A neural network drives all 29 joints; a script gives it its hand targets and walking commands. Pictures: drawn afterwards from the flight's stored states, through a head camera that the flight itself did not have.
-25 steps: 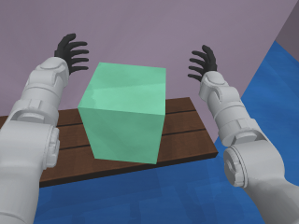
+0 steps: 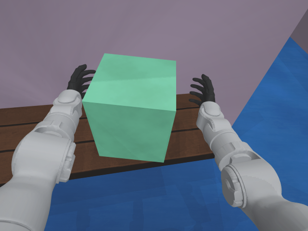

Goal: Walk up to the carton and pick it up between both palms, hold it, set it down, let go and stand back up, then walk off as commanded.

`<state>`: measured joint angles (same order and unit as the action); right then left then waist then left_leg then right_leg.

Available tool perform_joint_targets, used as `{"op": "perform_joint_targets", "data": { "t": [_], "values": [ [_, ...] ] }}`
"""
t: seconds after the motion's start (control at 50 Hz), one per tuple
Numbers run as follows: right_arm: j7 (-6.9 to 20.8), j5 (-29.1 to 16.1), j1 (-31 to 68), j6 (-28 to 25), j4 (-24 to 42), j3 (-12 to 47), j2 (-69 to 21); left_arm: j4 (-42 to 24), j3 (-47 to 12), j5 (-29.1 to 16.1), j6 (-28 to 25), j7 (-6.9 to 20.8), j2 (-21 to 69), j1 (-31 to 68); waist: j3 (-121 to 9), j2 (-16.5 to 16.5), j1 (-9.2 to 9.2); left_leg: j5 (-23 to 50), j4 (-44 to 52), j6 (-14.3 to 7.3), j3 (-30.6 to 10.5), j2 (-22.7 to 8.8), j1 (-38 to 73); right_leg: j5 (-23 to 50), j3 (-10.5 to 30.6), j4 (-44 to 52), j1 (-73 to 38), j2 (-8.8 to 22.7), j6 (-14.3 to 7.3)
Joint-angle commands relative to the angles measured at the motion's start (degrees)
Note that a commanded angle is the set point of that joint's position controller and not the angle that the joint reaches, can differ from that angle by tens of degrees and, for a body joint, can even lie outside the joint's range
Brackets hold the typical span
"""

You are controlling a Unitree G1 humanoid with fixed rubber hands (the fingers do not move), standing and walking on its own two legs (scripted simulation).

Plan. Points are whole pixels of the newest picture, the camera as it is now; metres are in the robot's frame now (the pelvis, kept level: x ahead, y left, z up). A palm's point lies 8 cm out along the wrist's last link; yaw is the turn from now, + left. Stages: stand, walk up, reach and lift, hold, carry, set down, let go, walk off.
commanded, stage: reach and lift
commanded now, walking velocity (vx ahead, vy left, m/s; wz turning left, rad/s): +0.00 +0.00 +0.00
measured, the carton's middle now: (135, 110) +0.45 +0.01 +0.04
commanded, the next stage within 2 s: none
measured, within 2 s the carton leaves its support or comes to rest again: neither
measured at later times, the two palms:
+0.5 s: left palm (81, 92) +0.47 +0.15 +0.11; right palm (196, 103) +0.41 -0.16 +0.11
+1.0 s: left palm (83, 94) +0.46 +0.15 +0.11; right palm (192, 108) +0.40 -0.15 +0.10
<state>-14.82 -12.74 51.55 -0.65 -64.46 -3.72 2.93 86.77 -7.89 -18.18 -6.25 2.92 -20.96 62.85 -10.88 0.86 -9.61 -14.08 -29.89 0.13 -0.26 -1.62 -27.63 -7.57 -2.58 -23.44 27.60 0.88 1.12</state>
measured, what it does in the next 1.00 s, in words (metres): stands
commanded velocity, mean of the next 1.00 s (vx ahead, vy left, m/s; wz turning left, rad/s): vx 0.00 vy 0.00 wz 0.00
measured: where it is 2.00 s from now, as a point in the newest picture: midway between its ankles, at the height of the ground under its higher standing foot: outside the picture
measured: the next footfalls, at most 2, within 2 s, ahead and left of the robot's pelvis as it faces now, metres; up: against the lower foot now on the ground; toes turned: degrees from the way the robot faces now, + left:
none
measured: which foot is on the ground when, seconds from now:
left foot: down 0.00-1.00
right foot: down 0.00-1.00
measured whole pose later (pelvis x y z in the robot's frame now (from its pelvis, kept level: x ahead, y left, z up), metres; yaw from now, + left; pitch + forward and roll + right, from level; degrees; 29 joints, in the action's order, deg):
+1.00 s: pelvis +0.01 +0.01 +0.01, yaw +0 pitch +6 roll -1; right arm -10.2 19.3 45.4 -10.9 -53.4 -35.8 -10.1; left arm 71.3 24.2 18.0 -6.2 3.8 -9.0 58.2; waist -1.8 2.7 -5.8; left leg -11.9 -22.6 -1.1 0.7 -0.5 -16.9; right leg -4.4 -2.4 -14.3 16.1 1.9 2.3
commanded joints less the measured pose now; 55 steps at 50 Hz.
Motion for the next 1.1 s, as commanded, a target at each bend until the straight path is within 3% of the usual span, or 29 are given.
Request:
{"op": "perform_joint_targets", "data": {
  "t": [0.0,0.22,0.3,0.48,0.68,0.8,0.86,0.9,0.94,1.02,1.08],
  "values": [
    [0.14,-0.05,22.47,-4.03,6.03,-0.91,6.71,-8.99,0.92,0.94,-3.81,-0.24,-4.27,25.42,-26.97,-7.56,-1.17,14.58,0.47,3.21,1.85,2.13,11.49,12.87,-1.64,-1.36,-10.35,-2.46,-1.56],
    [0.66,-2.45,23.27,-6.33,4.13,0.97,6.23,-8.44,1.90,2.95,-4.15,-0.38,-1.39,23.86,-25.87,-7.84,0.07,19.65,-1.07,3.67,1.78,1.89,12.45,13.92,-2.02,-1.39,-7.91,-2.64,-1.47],
    [0.70,-1.45,22.17,-6.92,3.09,0.23,5.21,-9.98,2.57,4.68,-4.19,-0.49,0.72,22.77,-25.94,-8.07,-0.31,22.76,-1.67,4.09,1.71,1.62,14.54,14.66,-2.43,-0.85,-7.55,-2.93,-1.46],
    [-0.64,3.48,21.19,-8.47,3.70,-4.60,2.02,-12.68,6.43,9.71,-2.21,-0.65,6.07,20.95,-23.56,-7.63,-1.33,25.18,-1.10,4.56,2.15,1.54,15.79,15.56,-2.68,0.93,-8.91,-3.03,-1.05],
    [-0.95,11.16,21.51,-9.12,6.07,-10.83,-3.77,-17.64,10.76,16.10,-0.11,-1.03,12.17,21.55,-22.82,-7.99,-1.06,25.11,0.95,5.03,2.92,1.21,18.00,14.21,-3.32,3.15,-11.51,-2.67,-1.40],
    [1.79,18.79,21.47,-10.47,8.24,-15.50,-10.88,-19.53,16.23,22.84,-0.61,0.68,17.31,21.39,-19.36,-7.11,0.82,21.76,3.95,4.38,4.37,1.50,18.03,11.67,-3.70,5.11,-15.81,-1.81,-1.40],
    [6.10,26.60,22.47,-11.12,10.03,-18.01,-24.12,-18.57,20.54,30.13,-1.01,4.49,29.17,21.85,-16.16,-5.98,2.04,17.26,6.83,3.47,5.49,2.10,17.16,9.47,-3.63,6.74,-19.81,-1.16,-1.50],
    [10.45,34.08,23.92,-11.50,12.29,-20.05,-36.08,-17.68,24.72,37.59,-1.42,8.30,41.37,22.13,-14.27,-6.04,2.87,15.24,9.35,2.90,6.05,2.69,17.62,8.89,-3.76,7.90,-23.84,-1.06,-1.29],
    [13.13,38.74,21.72,-11.80,14.46,-20.58,-38.36,-16.90,27.89,41.47,-1.10,9.89,44.40,19.55,-13.34,-6.02,3.96,15.86,11.15,2.64,6.81,3.22,18.92,11.08,-4.24,8.36,-27.70,-1.59,-0.79],
    [14.80,41.53,16.16,-12.94,13.45,-19.60,-36.85,-19.66,29.26,44.17,0.09,9.95,45.22,15.53,-10.22,-6.11,4.35,22.29,11.48,4.41,6.89,2.53,23.55,12.95,-5.74,9.28,-28.47,-3.19,-0.57],
    [14.18,41.35,13.84,-13.80,12.72,-17.99,-36.83,-22.42,28.10,43.85,1.18,9.94,45.59,14.10,-8.93,-3.48,2.84,24.88,11.38,4.66,6.62,2.47,24.84,14.77,-6.36,9.52,-29.16,-3.94,-0.25]
  ]
}}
